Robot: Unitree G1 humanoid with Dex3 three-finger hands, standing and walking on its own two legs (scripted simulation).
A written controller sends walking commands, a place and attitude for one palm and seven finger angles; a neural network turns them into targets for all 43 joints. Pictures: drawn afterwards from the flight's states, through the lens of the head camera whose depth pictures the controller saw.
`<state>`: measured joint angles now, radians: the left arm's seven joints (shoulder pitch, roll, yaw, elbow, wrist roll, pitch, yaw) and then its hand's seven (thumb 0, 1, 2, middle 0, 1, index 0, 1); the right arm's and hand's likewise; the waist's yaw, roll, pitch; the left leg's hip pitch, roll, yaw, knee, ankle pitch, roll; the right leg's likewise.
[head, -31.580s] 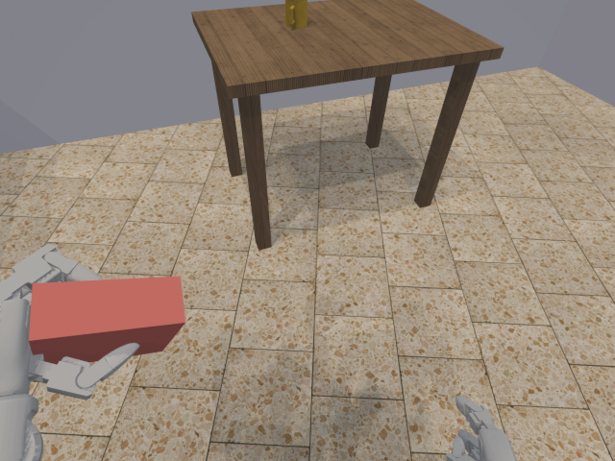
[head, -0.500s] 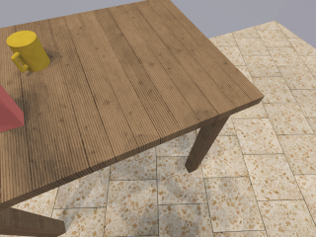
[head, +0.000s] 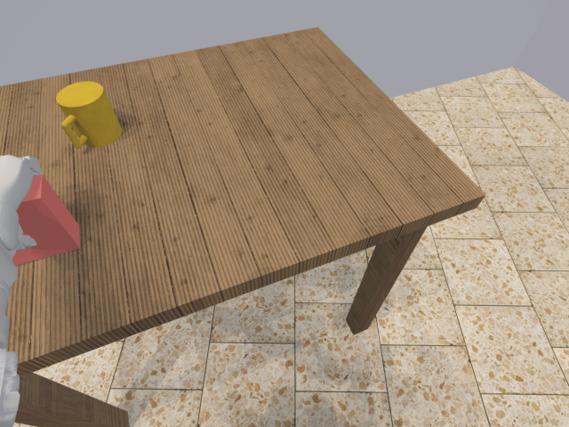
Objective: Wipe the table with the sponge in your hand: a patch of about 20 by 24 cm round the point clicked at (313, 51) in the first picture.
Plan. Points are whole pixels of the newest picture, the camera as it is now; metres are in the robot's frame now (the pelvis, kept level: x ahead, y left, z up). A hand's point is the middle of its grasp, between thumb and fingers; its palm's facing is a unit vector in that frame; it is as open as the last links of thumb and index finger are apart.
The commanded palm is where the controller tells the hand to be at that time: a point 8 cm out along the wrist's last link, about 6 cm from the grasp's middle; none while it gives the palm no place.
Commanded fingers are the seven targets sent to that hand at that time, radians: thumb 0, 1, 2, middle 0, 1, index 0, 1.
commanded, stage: wipe back along the first lane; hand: left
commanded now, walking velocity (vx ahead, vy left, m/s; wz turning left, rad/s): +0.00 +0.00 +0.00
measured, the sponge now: (25, 232) +0.36 +0.41 +0.05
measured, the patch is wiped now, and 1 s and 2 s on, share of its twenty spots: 0.95 0.95 0.95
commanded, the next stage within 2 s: lift the sponge slowly off the table in 0.76 s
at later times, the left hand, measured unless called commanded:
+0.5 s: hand (10, 240) +0.32 +0.39 +0.09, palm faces -0.05 +0.01 -1.00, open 9.4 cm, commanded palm +0.28 +0.37 +0.12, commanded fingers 0.00 0.10 1.30 -1.20 -1.60 -1.20 -1.60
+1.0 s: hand (8, 271) +0.27 +0.36 +0.09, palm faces -0.04 +0.01 -1.00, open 9.4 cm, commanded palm +0.25 +0.36 +0.13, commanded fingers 0.00 0.10 1.30 -1.20 -1.60 -1.20 -1.60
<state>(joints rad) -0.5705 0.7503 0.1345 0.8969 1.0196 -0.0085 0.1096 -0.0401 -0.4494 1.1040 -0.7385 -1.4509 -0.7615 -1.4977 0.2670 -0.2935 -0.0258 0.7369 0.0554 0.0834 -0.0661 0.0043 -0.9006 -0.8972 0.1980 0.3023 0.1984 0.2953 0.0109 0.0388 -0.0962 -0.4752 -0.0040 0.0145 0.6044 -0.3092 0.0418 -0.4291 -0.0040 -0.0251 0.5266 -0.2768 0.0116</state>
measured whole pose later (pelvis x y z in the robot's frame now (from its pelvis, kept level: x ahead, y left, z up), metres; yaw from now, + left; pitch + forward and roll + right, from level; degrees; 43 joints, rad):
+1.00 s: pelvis +0.00 -0.01 +0.01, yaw +1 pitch +3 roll -1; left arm -0.13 0.62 0.09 0.33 0.93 0.15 0.04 -0.01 -0.45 1.10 -0.75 -1.44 -0.78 -1.48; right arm 0.14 -0.28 0.01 0.72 0.04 0.05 -0.10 0.01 -0.90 -0.90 0.20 0.30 0.20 0.30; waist 0.08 0.07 -0.05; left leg -0.29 -0.02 0.00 0.53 -0.29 0.03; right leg -0.26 -0.02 -0.04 0.48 -0.28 0.01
